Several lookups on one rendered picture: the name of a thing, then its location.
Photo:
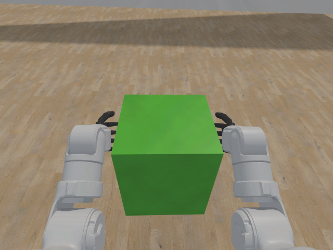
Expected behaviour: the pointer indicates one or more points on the robot left forearm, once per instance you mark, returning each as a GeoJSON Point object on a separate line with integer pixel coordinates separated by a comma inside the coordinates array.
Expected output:
{"type": "Point", "coordinates": [84, 159]}

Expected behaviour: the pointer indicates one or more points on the robot left hand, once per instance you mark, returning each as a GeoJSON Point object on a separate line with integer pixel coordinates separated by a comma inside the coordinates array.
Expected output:
{"type": "Point", "coordinates": [102, 120]}

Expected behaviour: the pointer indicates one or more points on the robot right hand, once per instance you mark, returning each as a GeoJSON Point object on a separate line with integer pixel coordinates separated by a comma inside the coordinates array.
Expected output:
{"type": "Point", "coordinates": [226, 119]}

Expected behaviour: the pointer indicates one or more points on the carton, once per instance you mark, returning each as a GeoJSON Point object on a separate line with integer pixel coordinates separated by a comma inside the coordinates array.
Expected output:
{"type": "Point", "coordinates": [166, 154]}

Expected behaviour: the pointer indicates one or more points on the robot right forearm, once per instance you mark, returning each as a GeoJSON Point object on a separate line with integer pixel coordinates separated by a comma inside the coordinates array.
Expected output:
{"type": "Point", "coordinates": [252, 168]}

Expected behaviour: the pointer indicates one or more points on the right robot upper arm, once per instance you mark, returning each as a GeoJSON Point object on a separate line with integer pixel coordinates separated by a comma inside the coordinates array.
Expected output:
{"type": "Point", "coordinates": [262, 228]}

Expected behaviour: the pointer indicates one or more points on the left robot upper arm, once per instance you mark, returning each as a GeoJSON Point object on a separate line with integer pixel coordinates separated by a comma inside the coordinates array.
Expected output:
{"type": "Point", "coordinates": [75, 229]}

